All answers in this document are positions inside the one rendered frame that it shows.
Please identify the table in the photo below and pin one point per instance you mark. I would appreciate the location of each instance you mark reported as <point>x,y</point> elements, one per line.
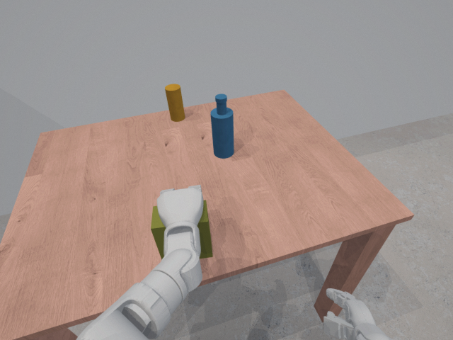
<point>79,235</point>

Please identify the robot left forearm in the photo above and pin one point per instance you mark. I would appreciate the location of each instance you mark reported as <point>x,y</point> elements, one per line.
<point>150,303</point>

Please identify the robot right forearm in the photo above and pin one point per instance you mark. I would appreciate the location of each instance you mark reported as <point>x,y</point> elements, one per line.
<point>367,331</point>

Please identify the robot left upper arm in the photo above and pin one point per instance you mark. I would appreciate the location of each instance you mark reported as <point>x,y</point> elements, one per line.
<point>116,327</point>

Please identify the left robot hand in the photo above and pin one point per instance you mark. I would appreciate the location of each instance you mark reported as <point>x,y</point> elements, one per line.
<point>180,205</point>

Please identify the sponge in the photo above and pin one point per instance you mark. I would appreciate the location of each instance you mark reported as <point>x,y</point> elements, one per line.
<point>158,228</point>

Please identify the right robot hand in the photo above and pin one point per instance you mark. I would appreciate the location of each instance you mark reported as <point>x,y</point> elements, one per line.
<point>356,312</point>

